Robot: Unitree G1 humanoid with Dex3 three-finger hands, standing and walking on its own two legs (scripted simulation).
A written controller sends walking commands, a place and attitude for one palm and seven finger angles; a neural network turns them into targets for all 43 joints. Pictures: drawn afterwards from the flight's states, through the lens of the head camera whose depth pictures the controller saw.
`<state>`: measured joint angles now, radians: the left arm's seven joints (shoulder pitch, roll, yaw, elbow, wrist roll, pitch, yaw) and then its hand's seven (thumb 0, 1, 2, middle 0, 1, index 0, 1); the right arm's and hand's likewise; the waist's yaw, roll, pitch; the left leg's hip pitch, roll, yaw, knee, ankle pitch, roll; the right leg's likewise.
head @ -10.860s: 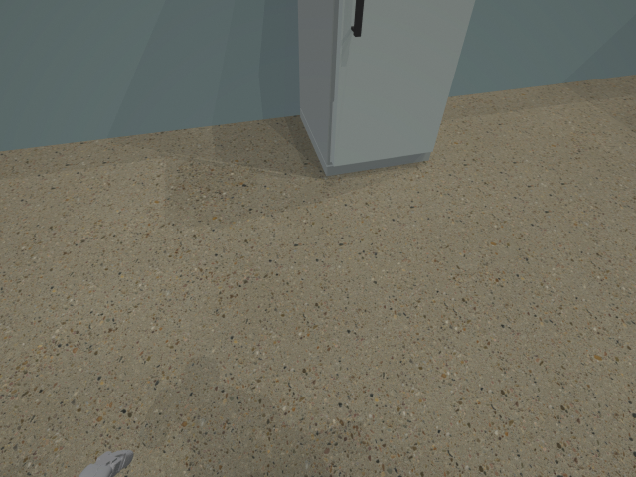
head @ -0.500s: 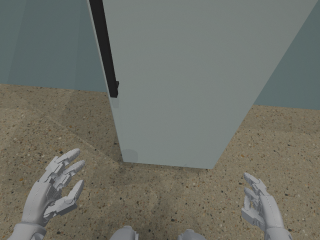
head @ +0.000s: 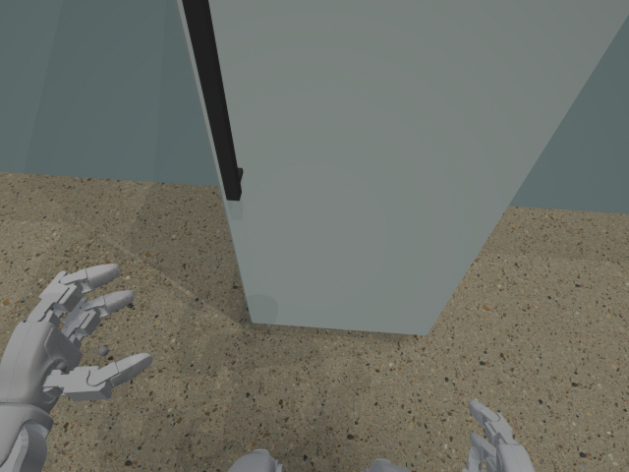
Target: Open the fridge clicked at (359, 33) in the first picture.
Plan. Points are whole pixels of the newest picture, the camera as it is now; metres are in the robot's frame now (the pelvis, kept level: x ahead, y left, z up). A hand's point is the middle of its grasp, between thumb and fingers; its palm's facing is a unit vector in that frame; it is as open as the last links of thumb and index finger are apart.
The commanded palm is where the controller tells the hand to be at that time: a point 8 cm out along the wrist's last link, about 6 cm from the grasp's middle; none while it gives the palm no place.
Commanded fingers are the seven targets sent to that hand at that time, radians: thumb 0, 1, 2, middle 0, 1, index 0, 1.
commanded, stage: raise the hand to about handle height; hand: left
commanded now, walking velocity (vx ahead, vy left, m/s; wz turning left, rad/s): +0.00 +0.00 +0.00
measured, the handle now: (211, 47) +0.56 +0.17 +0.24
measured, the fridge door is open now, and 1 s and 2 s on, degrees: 0 0 0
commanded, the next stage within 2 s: move the hooked fingers beside the handle in 1.22 s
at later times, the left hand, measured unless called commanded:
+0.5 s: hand (69, 313) +0.26 +0.28 +0.10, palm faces +0.02 -1.00 -0.05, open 13.8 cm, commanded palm +0.23 +0.33 +0.11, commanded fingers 0.00 -0.50 0.30 -0.30 -1.20 -0.30 -1.20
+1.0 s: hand (72, 283) +0.28 +0.27 +0.13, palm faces +0.04 -1.00 -0.02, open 14.0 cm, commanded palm +0.25 +0.32 +0.13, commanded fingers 0.00 -0.50 0.30 -0.30 -1.20 -0.30 -1.20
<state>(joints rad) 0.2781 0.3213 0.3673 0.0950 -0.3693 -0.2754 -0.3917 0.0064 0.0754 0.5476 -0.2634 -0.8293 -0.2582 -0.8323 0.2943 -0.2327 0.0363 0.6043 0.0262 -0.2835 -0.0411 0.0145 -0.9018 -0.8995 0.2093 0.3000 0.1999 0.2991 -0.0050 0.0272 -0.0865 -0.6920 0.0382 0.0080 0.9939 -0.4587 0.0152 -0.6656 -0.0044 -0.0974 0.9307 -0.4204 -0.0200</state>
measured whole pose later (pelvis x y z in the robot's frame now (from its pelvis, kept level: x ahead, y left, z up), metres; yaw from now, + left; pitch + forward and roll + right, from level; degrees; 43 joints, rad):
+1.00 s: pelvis +0.01 +0.00 +0.03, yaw +0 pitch +2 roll -2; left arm -0.02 0.41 0.43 0.35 -0.34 -0.14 -0.50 -0.01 -0.50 0.30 -0.30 -1.20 -0.30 -1.20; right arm 0.28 -0.29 0.06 0.61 0.04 -0.27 -0.08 0.01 -0.90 -0.90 0.21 0.30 0.20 0.30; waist 0.02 0.03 -0.03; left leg -0.42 0.03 0.02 0.75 -0.36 0.02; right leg -0.40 0.00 -0.09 0.69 -0.33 -0.02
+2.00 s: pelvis +0.01 +0.00 +0.03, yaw +0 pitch +6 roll -1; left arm -0.37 0.44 0.40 0.67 -0.27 -0.22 -0.46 -0.01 -0.50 0.30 -0.30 -1.20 -0.30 -1.20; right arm 0.33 -0.29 0.06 0.63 0.04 -0.19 -0.08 0.01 -0.90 -0.90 0.21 0.30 0.20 0.30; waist -0.02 0.02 -0.04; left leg -0.52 0.02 0.03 0.77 -0.37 0.02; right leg -0.50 -0.01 -0.07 0.72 -0.33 -0.01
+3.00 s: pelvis +0.01 +0.00 +0.01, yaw -2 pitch +17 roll -2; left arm -0.92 0.63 0.44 1.22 -0.11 -0.29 -0.40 -0.01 -0.50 0.30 -0.30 -1.20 -0.30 -1.20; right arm 0.42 -0.30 0.06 0.64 0.01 -0.01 -0.04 0.01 -0.91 -0.90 0.21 0.30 0.20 0.30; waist -0.15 0.01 -0.07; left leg -0.78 0.05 0.03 0.90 -0.41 0.02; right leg -0.76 0.01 -0.07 0.82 -0.35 -0.01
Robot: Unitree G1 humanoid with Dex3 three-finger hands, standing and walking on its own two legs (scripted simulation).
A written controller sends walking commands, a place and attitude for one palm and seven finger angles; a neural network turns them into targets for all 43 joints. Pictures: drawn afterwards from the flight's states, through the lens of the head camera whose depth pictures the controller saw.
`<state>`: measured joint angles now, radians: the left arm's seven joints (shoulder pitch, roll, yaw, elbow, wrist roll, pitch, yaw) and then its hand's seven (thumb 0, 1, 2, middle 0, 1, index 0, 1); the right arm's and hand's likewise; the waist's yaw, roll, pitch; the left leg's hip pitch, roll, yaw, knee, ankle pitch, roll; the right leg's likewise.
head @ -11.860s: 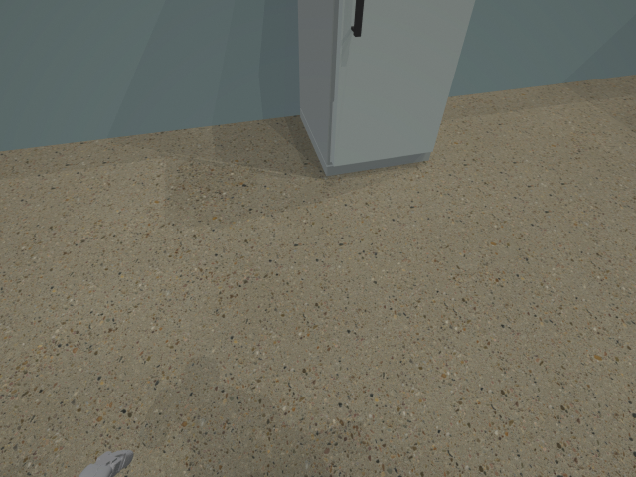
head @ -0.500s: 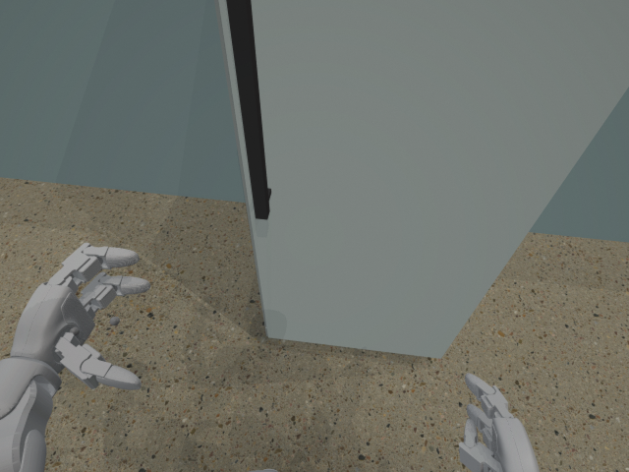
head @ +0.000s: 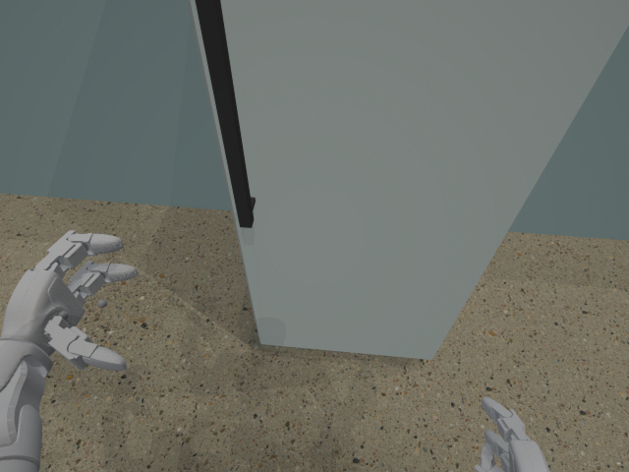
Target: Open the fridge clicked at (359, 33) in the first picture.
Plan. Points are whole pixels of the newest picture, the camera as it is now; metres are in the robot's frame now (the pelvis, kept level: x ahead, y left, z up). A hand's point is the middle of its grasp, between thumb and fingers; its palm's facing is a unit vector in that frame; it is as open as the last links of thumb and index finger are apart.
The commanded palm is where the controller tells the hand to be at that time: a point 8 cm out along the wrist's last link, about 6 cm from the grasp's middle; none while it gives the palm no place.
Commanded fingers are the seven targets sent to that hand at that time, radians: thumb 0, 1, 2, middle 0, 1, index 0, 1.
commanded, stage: raise the hand to about handle height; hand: left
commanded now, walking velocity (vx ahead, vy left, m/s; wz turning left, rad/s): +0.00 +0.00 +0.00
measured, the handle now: (229, 93) +0.55 +0.17 +0.21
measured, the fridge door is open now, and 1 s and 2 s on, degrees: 0 0 0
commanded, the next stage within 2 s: move the hooked fingers beside the handle in 0.22 s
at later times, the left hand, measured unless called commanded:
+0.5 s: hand (117, 291) +0.29 +0.26 +0.10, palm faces +0.03 -1.00 -0.01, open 14.0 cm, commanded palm +0.27 +0.31 +0.10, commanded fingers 0.00 -0.50 0.30 -0.30 -1.20 -0.30 -1.20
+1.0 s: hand (148, 243) +0.36 +0.25 +0.09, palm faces -0.01 -1.00 -0.01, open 14.0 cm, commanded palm +0.35 +0.30 +0.09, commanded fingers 0.00 -0.50 0.30 -0.30 -1.20 -0.30 -1.20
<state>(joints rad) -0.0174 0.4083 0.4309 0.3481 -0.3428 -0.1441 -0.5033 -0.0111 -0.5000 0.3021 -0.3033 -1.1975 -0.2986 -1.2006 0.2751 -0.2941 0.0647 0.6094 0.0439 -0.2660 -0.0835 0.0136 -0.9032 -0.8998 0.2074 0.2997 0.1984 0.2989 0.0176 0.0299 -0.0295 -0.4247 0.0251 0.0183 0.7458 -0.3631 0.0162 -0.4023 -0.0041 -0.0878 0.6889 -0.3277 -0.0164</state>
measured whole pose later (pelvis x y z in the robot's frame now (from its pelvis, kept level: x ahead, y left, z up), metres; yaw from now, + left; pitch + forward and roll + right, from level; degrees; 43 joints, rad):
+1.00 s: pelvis +0.00 +0.00 +0.00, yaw -1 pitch +6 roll -1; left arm -0.37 0.44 0.40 0.67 -0.27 -0.22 -0.46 -0.01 -0.50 0.30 -0.30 -1.20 -0.30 -1.20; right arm 0.33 -0.29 0.06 0.63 0.04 -0.19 -0.08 0.01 -0.90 -0.90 0.21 0.30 0.20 0.30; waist -0.02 0.02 -0.04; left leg -0.52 0.02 0.03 0.77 -0.37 0.02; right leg -0.50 -0.01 -0.07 0.72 -0.33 -0.01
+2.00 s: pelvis +0.00 +0.00 -0.02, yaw -2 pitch +17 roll -2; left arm -0.92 0.63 0.44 1.22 -0.11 -0.29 -0.40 -0.01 -0.50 0.30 -0.30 -1.20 -0.30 -1.20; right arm 0.42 -0.30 0.06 0.64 0.01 -0.01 -0.04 0.01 -0.91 -0.90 0.21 0.30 0.20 0.30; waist -0.15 0.01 -0.07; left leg -0.78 0.05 0.03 0.90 -0.41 0.02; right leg -0.76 0.01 -0.07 0.82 -0.35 -0.01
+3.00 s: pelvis +0.01 +0.01 -0.02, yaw -2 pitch +16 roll -2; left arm -0.85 0.54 0.40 1.14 -0.14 -0.32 -0.35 -0.01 -0.50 0.30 -0.30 -1.20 -0.30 -1.20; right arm 0.43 -0.29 0.05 0.63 0.01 0.02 -0.02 0.01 -0.91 -0.90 0.21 0.30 0.20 0.30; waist -0.13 0.03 -0.09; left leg -0.76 0.05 0.03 0.91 -0.42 0.02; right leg -0.74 0.02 -0.07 0.83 -0.37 -0.01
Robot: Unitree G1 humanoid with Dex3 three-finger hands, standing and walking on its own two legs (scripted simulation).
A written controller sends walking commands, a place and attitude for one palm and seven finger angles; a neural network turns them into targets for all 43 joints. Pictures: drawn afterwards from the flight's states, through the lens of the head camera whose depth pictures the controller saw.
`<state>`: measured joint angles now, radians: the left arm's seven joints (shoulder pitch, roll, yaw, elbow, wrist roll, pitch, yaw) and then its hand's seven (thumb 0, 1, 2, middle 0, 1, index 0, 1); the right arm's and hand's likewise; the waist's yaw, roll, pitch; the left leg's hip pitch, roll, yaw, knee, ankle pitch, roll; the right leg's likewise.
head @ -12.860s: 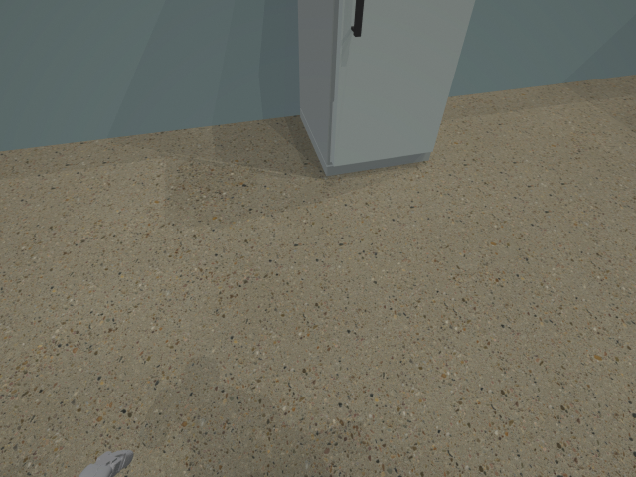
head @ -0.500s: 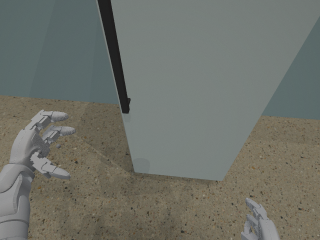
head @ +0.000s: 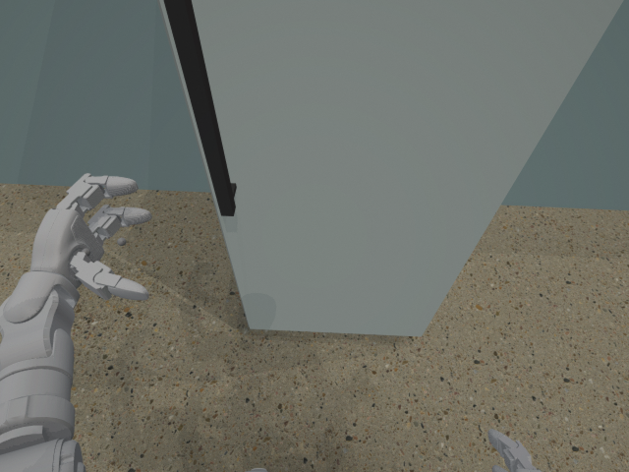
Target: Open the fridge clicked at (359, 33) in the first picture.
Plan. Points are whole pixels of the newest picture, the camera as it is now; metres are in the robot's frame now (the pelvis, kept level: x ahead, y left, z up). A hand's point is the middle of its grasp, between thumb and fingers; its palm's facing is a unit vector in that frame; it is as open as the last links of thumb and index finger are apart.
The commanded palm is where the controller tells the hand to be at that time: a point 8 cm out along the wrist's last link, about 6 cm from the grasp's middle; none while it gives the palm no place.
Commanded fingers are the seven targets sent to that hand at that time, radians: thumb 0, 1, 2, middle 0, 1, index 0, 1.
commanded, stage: move the hooked fingers beside the handle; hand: left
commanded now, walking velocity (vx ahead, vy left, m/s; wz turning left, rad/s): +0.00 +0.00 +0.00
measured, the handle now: (201, 73) +0.55 +0.17 +0.21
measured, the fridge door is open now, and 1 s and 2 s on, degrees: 0 0 0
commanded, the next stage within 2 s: feel for the door with the fingertips in 1.72 s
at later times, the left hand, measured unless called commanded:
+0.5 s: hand (149, 202) +0.43 +0.24 +0.09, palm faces -0.02 -1.00 -0.01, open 14.0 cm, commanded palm +0.41 +0.29 +0.09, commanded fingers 0.00 -0.50 0.30 -0.30 -1.20 -0.30 -1.20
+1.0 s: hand (174, 165) +0.50 +0.23 +0.09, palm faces -0.03 -1.00 -0.01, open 14.0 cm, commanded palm +0.48 +0.28 +0.08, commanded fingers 0.00 -0.50 0.30 -0.30 -1.20 -0.30 -1.20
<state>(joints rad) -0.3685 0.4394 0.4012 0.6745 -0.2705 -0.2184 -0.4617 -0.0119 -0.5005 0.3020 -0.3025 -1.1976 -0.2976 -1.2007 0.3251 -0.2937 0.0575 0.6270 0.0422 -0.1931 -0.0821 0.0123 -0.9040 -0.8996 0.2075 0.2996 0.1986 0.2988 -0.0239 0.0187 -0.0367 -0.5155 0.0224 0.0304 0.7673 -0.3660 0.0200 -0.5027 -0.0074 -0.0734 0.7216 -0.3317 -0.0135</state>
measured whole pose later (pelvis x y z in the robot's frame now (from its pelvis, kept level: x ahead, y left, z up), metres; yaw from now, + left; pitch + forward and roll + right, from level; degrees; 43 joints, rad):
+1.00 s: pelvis +0.00 +0.00 -0.02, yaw -2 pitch +17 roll -2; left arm -0.92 0.63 0.44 1.22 -0.11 -0.29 -0.40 -0.01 -0.50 0.30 -0.30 -1.20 -0.30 -1.20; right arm 0.42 -0.30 0.06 0.64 0.01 -0.01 -0.04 0.01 -0.91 -0.90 0.21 0.30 0.20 0.30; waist -0.15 0.01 -0.07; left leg -0.78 0.05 0.03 0.90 -0.41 0.02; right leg -0.76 0.01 -0.07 0.82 -0.35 -0.01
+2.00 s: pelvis +0.01 +0.00 -0.02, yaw -2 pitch +16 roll -2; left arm -0.85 0.54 0.40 1.14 -0.14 -0.32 -0.35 -0.01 -0.50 0.30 -0.30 -1.20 -0.30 -1.20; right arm 0.43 -0.29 0.05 0.63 0.01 0.02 -0.02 0.01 -0.91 -0.90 0.21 0.30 0.20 0.30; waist -0.13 0.03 -0.09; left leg -0.76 0.05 0.03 0.91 -0.42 0.02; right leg -0.74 0.02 -0.07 0.83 -0.37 -0.01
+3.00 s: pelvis +0.01 +0.00 -0.02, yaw -2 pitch +16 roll -2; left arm -0.82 0.48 0.38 1.10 -0.12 -0.33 -0.28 -0.01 -0.50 0.30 -0.31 -1.20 -0.31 -1.21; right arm 0.43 -0.28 0.04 0.62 0.01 0.02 -0.01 0.01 -0.91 -0.90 0.21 0.30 0.20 0.30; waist -0.13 0.03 -0.11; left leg -0.75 0.05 0.04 0.90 -0.43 0.02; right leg -0.74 0.02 -0.06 0.83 -0.36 -0.01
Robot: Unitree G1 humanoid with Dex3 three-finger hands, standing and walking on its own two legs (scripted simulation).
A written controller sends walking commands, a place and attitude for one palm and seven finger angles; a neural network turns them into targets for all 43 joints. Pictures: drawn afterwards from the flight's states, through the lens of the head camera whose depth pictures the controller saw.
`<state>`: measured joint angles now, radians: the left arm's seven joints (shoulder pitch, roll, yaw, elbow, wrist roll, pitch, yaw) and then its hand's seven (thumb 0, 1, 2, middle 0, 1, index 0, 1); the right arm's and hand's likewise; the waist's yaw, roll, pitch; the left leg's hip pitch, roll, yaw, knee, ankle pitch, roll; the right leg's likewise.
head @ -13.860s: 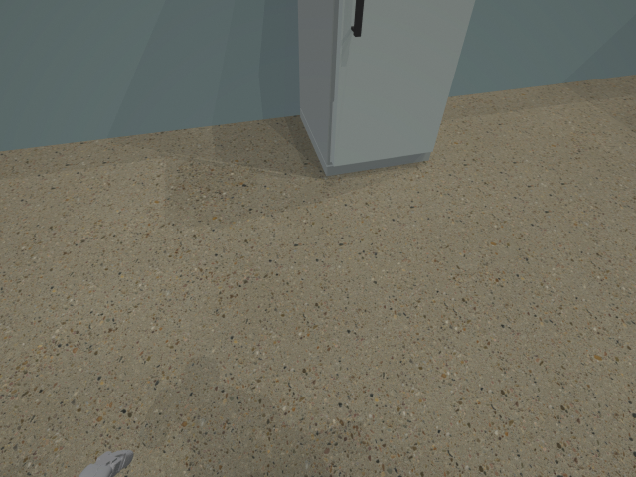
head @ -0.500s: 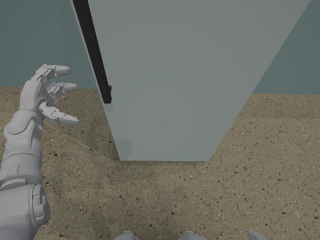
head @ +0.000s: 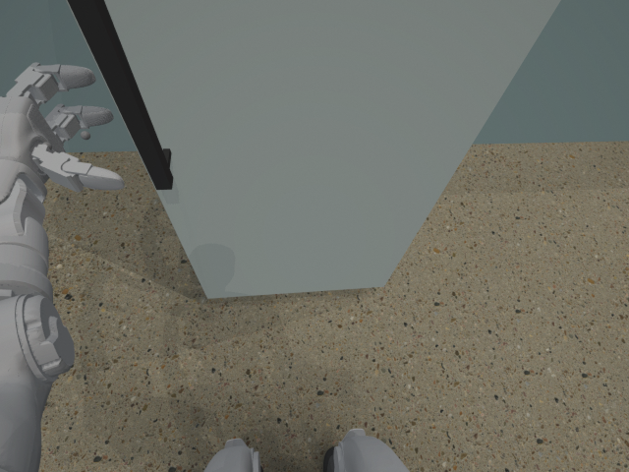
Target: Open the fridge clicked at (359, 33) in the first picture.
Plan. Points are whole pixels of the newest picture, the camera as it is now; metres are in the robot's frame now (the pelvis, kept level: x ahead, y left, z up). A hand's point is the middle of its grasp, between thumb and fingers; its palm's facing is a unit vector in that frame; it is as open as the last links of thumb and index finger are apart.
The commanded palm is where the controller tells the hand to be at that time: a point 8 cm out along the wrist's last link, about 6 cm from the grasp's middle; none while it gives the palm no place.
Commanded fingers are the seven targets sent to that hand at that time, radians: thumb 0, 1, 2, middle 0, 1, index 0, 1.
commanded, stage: move the hooked fingers beside the handle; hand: left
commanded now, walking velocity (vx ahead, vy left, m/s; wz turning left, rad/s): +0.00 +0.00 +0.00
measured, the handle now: (100, 9) +0.54 +0.19 +0.23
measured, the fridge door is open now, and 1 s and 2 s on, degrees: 0 0 0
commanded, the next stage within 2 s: feel for the door with the fingertips in 0.72 s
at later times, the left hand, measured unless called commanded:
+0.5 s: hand (76, 146) +0.48 +0.25 +0.11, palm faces -0.01 -1.00 +0.01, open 14.0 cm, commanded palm +0.46 +0.29 +0.10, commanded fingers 0.00 -0.50 0.30 -0.30 -1.20 -0.30 -1.20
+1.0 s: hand (100, 141) +0.48 +0.22 +0.11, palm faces +0.00 -1.00 -0.01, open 14.0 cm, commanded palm +0.46 +0.26 +0.10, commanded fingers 0.00 -0.50 0.30 -0.30 -1.20 -0.30 -1.20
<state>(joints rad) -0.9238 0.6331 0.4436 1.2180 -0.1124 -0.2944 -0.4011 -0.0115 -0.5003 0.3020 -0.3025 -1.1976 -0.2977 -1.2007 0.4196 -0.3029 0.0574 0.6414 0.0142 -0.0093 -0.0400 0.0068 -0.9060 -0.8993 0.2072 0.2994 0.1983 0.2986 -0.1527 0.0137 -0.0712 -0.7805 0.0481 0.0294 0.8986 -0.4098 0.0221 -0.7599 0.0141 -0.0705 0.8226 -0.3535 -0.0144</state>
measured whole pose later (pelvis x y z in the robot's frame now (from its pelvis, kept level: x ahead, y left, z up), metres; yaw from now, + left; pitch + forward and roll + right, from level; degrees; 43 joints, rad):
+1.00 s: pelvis +0.00 +0.00 +0.00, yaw +0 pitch +16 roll -2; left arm -0.85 0.54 0.40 1.14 -0.14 -0.32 -0.35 -0.01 -0.50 0.30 -0.30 -1.20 -0.30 -1.20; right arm 0.43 -0.29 0.05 0.63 0.01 0.02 -0.02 0.01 -0.91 -0.90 0.21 0.30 0.20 0.30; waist -0.13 0.03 -0.09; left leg -0.76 0.05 0.03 0.91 -0.42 0.02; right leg -0.74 0.02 -0.07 0.83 -0.37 -0.01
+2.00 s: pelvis +0.01 +0.00 +0.00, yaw -1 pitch +16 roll -2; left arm -0.82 0.48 0.38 1.10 -0.12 -0.33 -0.28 -0.01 -0.50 0.30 -0.31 -1.20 -0.31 -1.21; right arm 0.43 -0.28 0.04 0.62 0.01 0.02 -0.01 0.01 -0.91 -0.90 0.21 0.30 0.20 0.30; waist -0.13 0.03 -0.11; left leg -0.75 0.05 0.04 0.90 -0.43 0.02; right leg -0.74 0.02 -0.06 0.83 -0.36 -0.01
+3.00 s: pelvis +0.00 -0.01 +0.00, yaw +0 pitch +16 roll -2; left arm -0.86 0.39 0.34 1.13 -0.09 -0.35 -0.16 -0.01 -0.50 0.30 -0.30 -1.20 -0.30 -1.20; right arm 0.39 -0.27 0.03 0.64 0.00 -0.01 0.00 0.01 -0.91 -0.90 0.21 0.30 0.20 0.30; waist -0.13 0.03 -0.10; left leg -0.75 0.04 0.03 0.89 -0.41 0.02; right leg -0.75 0.01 -0.06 0.84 -0.37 -0.02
